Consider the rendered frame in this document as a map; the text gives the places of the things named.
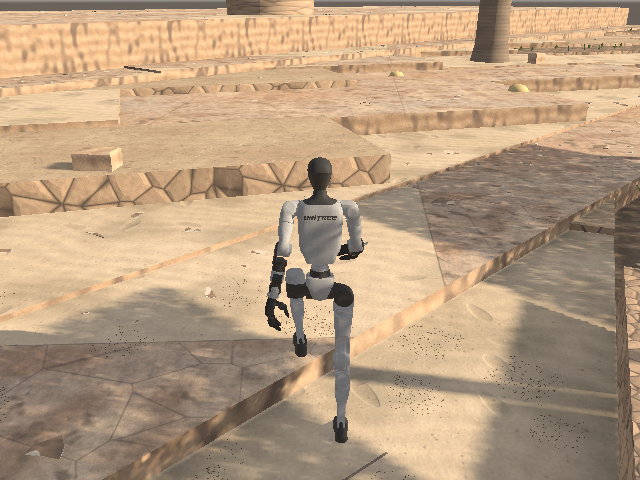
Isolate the robot left upper arm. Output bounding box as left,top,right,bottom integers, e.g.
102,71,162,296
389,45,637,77
277,200,300,257

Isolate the right robot hand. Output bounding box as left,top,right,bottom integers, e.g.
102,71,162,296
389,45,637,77
337,244,358,260

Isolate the robot head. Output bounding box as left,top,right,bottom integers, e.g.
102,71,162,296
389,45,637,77
303,157,337,205

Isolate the left robot shin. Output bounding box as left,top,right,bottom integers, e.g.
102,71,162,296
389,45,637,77
290,298,305,344

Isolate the robot right upper arm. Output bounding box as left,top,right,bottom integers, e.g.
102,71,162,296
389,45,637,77
341,200,363,252

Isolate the left robot hand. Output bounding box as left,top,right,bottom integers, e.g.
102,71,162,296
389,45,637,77
265,297,289,331

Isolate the robot left forearm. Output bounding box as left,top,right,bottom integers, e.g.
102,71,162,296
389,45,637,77
267,242,287,299

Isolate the robot right forearm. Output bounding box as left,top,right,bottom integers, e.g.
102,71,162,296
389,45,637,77
348,238,364,256

